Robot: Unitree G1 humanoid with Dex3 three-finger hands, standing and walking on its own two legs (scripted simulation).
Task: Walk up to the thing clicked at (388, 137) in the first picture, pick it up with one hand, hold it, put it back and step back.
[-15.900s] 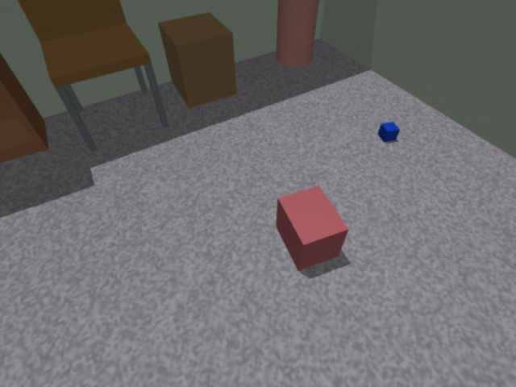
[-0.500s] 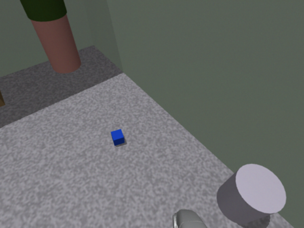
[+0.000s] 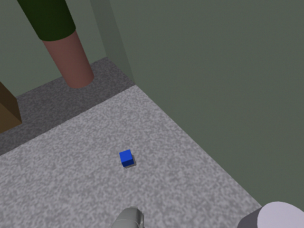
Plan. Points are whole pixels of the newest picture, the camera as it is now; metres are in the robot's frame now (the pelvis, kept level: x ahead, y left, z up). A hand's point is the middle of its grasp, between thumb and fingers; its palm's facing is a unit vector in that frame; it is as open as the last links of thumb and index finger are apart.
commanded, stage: walk up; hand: left
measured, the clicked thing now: (126, 158) +0.63 +0.28 -0.74
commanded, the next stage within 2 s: none
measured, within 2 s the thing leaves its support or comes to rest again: neither
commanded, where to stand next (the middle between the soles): +0.25 +0.04 m, yaw +0 degrees
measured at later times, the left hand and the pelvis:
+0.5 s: hand (60, 212) +0.17 +0.33 -0.15, palm faces -0.03 -0.92 -0.38, open 7.4 cm; pelvis +0.14 +0.05 +0.00, yaw +1 degrees
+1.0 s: hand (71, 188) +0.25 +0.32 -0.16, palm faces +0.02 -0.93 -0.36, open 7.4 cm; pelvis +0.17 +0.06 -0.02, yaw +1 degrees
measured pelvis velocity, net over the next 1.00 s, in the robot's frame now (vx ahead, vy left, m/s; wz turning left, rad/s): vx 0.17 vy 0.06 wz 0.03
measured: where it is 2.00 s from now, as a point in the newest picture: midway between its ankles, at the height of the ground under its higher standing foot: outside the picture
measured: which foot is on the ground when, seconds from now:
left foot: up 0.00-0.14, down 0.16-0.64, up 0.66-0.94, down 0.96-1.00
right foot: down 0.00-0.20, up 0.22-0.60, down 0.62-1.00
